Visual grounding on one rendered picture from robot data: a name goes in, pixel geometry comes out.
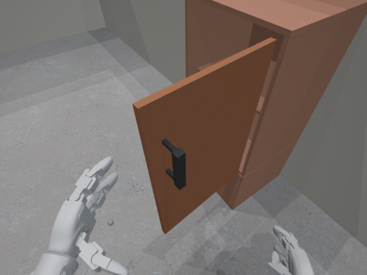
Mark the robot left forearm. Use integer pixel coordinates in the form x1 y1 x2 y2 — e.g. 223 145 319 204
29 252 79 275

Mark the handle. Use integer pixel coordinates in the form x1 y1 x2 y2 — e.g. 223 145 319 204
162 138 186 190

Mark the cupboard door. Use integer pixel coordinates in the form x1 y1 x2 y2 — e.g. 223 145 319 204
132 37 276 234

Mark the left robot hand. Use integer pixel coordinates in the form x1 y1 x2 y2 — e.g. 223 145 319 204
48 156 129 275

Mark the right robot hand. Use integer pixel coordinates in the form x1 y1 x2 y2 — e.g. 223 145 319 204
268 225 314 275

